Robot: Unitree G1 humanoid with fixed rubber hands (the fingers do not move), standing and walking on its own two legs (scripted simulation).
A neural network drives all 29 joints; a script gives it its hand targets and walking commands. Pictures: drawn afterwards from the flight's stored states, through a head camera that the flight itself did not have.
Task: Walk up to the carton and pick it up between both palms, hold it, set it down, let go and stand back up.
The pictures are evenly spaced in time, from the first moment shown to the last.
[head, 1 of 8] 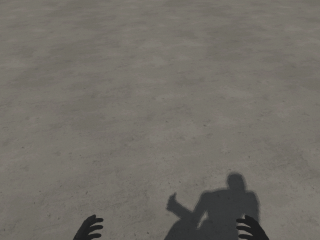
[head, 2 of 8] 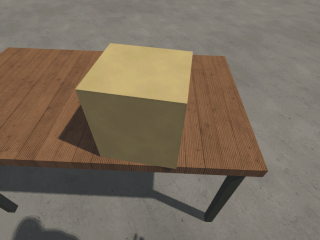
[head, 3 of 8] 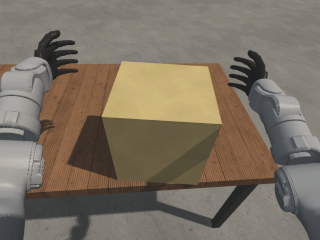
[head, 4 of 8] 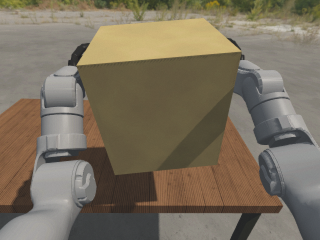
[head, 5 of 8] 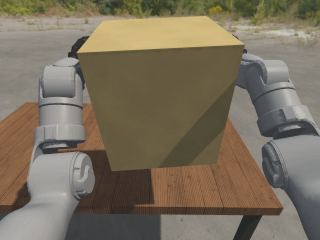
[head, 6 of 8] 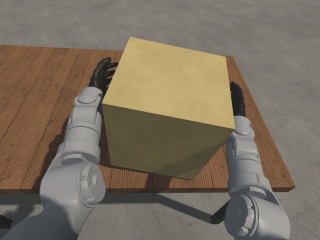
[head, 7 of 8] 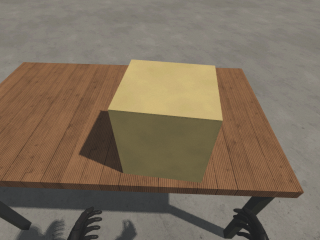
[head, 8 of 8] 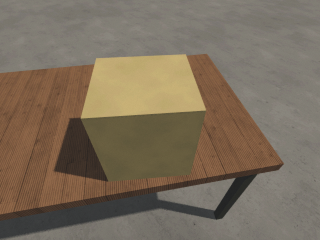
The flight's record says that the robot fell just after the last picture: no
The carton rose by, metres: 0.30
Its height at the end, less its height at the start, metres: +0.00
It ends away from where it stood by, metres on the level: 0.03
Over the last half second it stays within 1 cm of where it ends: yes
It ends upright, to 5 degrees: yes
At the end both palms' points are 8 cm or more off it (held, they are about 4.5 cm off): yes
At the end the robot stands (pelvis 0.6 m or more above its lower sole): yes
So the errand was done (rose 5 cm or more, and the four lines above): yes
